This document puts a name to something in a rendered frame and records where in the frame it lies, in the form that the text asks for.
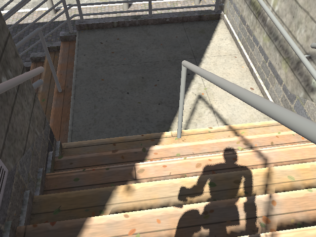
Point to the stairs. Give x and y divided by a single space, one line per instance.
56 105
254 179

